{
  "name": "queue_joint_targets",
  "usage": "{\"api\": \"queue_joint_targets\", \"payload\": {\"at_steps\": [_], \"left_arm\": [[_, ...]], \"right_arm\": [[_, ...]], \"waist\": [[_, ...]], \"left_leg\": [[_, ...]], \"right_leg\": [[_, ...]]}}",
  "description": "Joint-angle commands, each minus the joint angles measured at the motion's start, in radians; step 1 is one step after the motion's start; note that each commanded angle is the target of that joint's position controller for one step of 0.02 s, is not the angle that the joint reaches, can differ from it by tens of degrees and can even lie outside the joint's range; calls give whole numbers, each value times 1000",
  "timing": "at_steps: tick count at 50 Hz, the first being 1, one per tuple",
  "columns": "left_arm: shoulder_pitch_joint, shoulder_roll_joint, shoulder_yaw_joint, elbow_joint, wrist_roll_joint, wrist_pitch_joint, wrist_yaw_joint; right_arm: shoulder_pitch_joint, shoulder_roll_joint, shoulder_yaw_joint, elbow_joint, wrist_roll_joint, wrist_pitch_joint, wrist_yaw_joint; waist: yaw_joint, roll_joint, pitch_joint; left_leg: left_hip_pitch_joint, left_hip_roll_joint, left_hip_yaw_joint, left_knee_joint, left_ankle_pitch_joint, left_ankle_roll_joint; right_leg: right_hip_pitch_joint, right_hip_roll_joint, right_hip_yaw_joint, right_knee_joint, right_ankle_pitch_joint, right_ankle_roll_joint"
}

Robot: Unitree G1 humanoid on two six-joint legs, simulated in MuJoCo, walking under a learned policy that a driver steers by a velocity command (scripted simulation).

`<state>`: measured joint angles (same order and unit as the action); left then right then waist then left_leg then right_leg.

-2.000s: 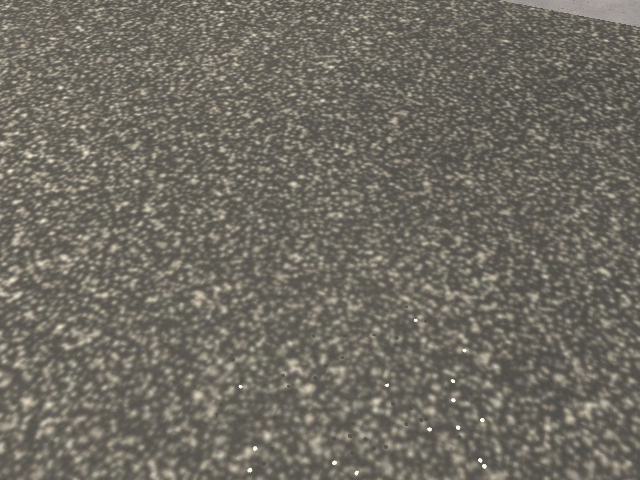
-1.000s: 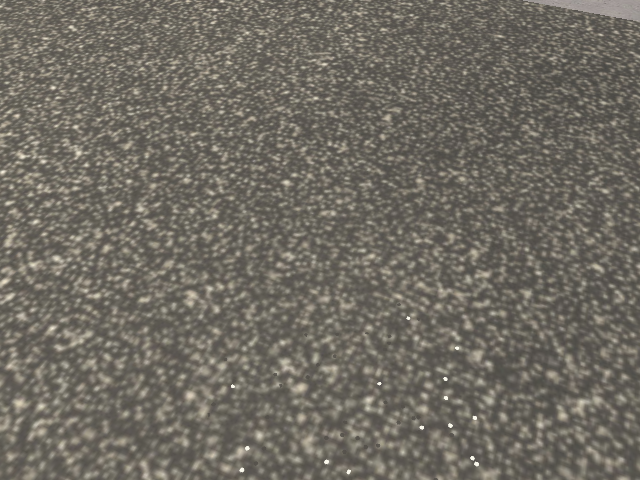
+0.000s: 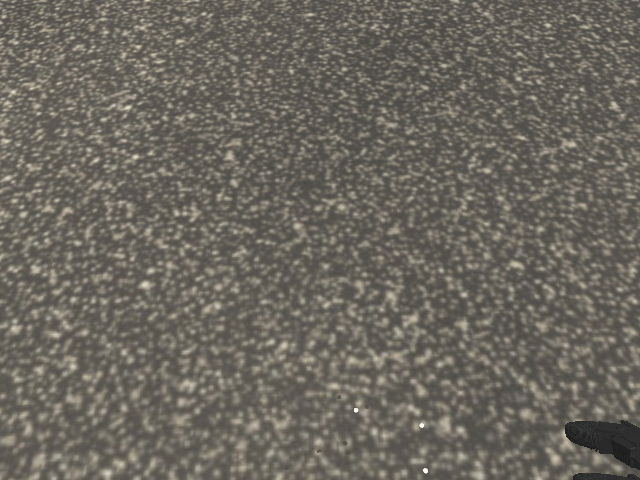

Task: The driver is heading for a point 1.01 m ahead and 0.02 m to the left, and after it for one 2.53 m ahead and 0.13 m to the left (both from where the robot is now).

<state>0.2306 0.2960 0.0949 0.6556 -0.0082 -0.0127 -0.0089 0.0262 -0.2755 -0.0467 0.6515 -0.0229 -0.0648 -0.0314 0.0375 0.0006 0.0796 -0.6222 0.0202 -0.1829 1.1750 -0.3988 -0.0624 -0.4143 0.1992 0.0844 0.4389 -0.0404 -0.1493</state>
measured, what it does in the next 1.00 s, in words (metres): walks ahead, turning right: left foot, then right foot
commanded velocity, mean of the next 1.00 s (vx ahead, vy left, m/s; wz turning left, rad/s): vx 0.15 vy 0.00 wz -0.33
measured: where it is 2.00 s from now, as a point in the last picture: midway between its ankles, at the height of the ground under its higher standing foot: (389, 268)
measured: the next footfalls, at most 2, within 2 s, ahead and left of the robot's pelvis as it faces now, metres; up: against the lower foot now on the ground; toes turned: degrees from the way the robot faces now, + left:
left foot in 0.30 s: +0.21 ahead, +0.17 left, +0.00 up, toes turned -21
right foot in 0.66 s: +0.06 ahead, -0.05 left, +0.00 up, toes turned -14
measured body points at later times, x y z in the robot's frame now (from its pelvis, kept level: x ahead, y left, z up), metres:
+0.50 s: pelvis +0.09 +0.09 +0.01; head +0.12 +0.10 +0.46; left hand +0.32 +0.31 -0.09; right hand +0.15 -0.21 -0.07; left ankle +0.17 +0.19 -0.73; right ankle +0.01 -0.04 -0.64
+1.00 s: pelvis +0.16 +0.09 +0.01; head +0.16 +0.09 +0.46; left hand +0.28 +0.34 -0.11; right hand +0.23 -0.22 -0.07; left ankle +0.25 +0.20 -0.71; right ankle +0.02 -0.04 -0.73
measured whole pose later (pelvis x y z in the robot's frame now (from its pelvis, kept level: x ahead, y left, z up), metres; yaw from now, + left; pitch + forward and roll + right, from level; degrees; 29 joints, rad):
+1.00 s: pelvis +0.16 +0.09 +0.01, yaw -19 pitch +2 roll +0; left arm 0.41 0.28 0.05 0.73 -0.03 -0.05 0.00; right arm 0.21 -0.32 -0.06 0.67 0.03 -0.09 0.04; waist 0.06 -0.01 -0.04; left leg -0.45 0.04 0.03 0.68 -0.27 0.03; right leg -0.06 -0.04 0.08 0.37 -0.35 0.00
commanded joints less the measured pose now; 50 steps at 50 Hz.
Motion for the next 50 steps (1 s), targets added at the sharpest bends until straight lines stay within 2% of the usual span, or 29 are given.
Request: {"api": "queue_joint_targets", "payload": {"at_steps": [1,4,6,11,13,14,15,16,17,18,19,20,24,27,30,32,33,34,35,36,37,38,39,40,41,43,46,48,50], "left_arm": [[-36,172,50,-106,-8,11,36],[-52,165,47,-127,-22,40,53],[-56,164,47,-136,-20,49,56],[-50,132,25,-148,3,55,48],[-68,124,15,-155,1,55,42],[-78,116,9,-156,-6,56,41],[-22,77,-5,-149,-1,55,37],[78,60,-13,-133,7,51,34],[19,163,18,-157,2,35,32],[-10,218,34,-139,3,31,34],[-24,204,33,-116,0,41,38],[-17,167,23,-97,1,56,42],[-31,63,-14,-98,-7,57,35],[-70,31,-30,-101,-4,47,28],[-34,57,-19,-67,-12,37,23],[13,52,-20,-35,1,31,20],[16,82,-19,-43,16,28,22],[7,147,-5,-40,30,27,28],[-8,81,-19,-24,31,23,20],[-34,28,-35,-35,35,17,14],[12,40,-29,-20,33,14,16],[66,112,-8,-14,20,12,17],[105,166,5,-8,11,4,17],[128,187,10,-1,4,-9,23],[139,172,5,8,-1,-28,27],[135,124,-8,8,-10,-55,28],[93,133,-4,-14,-14,-57,18],[76,157,1,-21,-21,-59,7],[81,160,0,-15,-28,-62,-3]], "right_arm": [[127,-77,-30,-27,-3,24,-18],[66,-88,-35,-44,12,32,-24],[30,-93,-38,-52,16,25,-21],[26,-110,-37,-48,16,-5,7],[66,-115,-43,-41,15,-12,19],[96,-116,-46,-32,14,-15,23],[87,-148,-52,-43,-1,-11,22],[46,-205,-59,-77,-19,6,15],[123,-216,-70,-53,-30,12,18],[124,-183,-65,-59,-11,13,17],[107,-144,-53,-62,5,20,13],[97,-121,-39,-71,16,26,12],[88,-96,-20,-64,9,49,11],[129,-119,-27,-48,12,62,10],[161,-139,-30,-36,21,68,10],[190,-123,-23,-18,36,64,11],[211,-109,-16,-13,28,51,16],[222,-76,-7,-29,6,31,27],[181,-46,1,-34,-6,20,31],[139,-59,-1,-34,-8,18,33],[132,-61,-5,-27,-1,21,32],[124,-79,-15,-31,18,26,30],[93,-100,-25,-52,43,23,32],[46,-112,-31,-78,68,12,34],[42,-112,-35,-87,81,-2,39],[67,-87,-29,-80,67,-31,52],[65,-57,-15,-70,44,-50,74],[84,-66,-13,-62,48,-47,81],[144,-86,-16,-51,61,-40,76]], "waist": [[-64,4,-216],[-40,-75,-212],[-22,-122,-194],[16,-179,-226],[-9,-179,-225],[-34,-157,-210],[-9,-39,-227],[56,206,-212],[4,306,-184],[-13,185,-171],[-19,111,-154],[-21,83,-146],[-28,151,-125],[-68,221,-146],[-71,214,-155],[-43,175,-146],[-48,121,-167],[-90,-53,-184],[-80,-150,-179],[-63,-128,-141],[-37,-128,-155],[-5,-178,-98],[21,-227,-5],[40,-254,77],[34,-242,120],[17,-172,89],[17,-145,-5],[3,-168,-19],[-36,-142,-16]], "left_leg": [[33,-39,39,-120,77,-38],[16,-60,18,-246,162,-41],[32,-72,10,-330,188,-35],[144,-57,36,-484,172,-5],[247,-50,52,-623,203,25],[340,-35,64,-753,322,48],[454,94,-44,-804,439,100],[527,285,-219,-795,721,217],[475,387,-404,-849,697,359],[453,357,-362,-830,579,353],[436,285,-260,-815,498,302],[425,238,-198,-813,456,269],[417,126,-44,-850,337,241],[458,133,-52,-847,297,259],[471,168,-100,-818,310,268],[405,147,-83,-793,324,217],[341,134,-58,-766,302,164],[287,50,54,-697,247,107],[351,0,127,-692,170,58],[379,-1,123,-685,191,41],[372,-41,171,-629,85,40],[271,-87,227,-526,-51,43],[136,-82,249,-429,-76,54],[16,-27,191,-316,-84,82],[-110,19,143,-242,-83,106],[-237,67,120,-223,-3,125],[-10,42,196,-421,108,106],[182,9,239,-504,144,87],[308,3,256,-563,181,92]], "right_leg": [[123,-244,352,-108,170,-126],[144,-211,386,-100,-81,-63],[151,-200,416,-96,-172,-43],[220,-247,455,7,43,-46],[222,-250,484,49,122,-33],[188,-226,475,76,63,-6],[121,-167,416,182,-215,42],[-2,-7,243,396,-609,115],[-136,0,150,605,-668,168],[-157,-58,151,730,-576,195],[-156,-68,140,778,-504,211],[-149,-70,126,830,-473,227],[-89,-115,19,658,-399,246],[23,-177,-41,372,-439,244],[115,-177,-62,146,-342,217],[246,-175,-57,-70,-156,169],[335,-238,11,-59,-76,136],[347,-326,97,3,38,84],[229,-330,108,-20,-105,45],[175,-311,101,-45,-208,57],[175,-286,95,-77,-461,64],[172,-322,173,-142,-696,30],[168,-421,319,-238,-866,-30],[161,-506,450,-309,-905,-86],[217,-542,506,-329,-858,-113],[368,-532,462,-302,-710,-102],[306,-431,243,-284,-487,-46],[192,-400,164,-282,-439,-42],[129,-417,155,-257,-456,-42]]}}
